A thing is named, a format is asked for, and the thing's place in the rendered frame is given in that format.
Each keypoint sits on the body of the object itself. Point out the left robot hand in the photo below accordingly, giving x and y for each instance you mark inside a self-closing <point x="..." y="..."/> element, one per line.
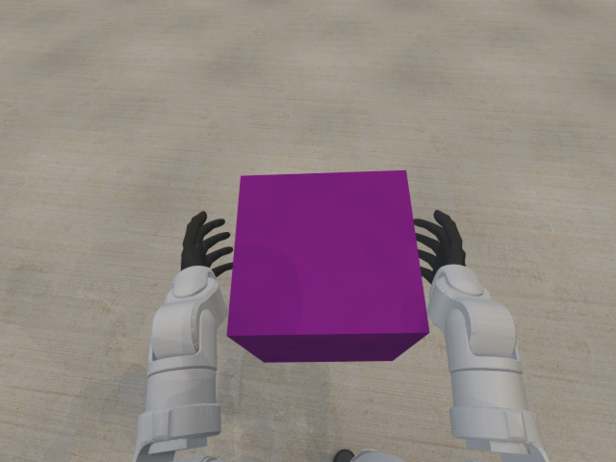
<point x="195" y="249"/>

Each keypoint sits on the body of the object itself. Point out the right robot hand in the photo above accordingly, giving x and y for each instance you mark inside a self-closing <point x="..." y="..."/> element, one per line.
<point x="449" y="248"/>

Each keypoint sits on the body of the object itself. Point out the robot right forearm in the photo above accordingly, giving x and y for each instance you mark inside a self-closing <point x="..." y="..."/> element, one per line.
<point x="490" y="408"/>

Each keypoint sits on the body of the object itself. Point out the robot left forearm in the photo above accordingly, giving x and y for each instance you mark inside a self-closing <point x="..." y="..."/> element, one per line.
<point x="181" y="410"/>

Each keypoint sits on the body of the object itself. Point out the carton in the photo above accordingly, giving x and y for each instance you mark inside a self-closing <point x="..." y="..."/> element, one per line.
<point x="326" y="268"/>

